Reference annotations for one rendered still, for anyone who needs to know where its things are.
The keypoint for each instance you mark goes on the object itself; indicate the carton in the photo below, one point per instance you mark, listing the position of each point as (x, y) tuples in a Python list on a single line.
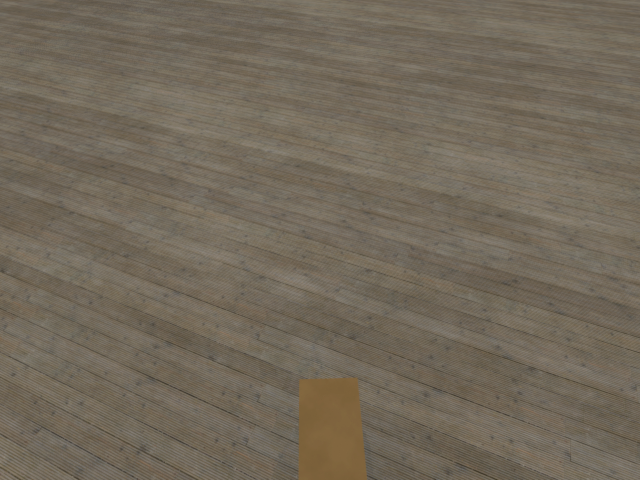
[(331, 445)]

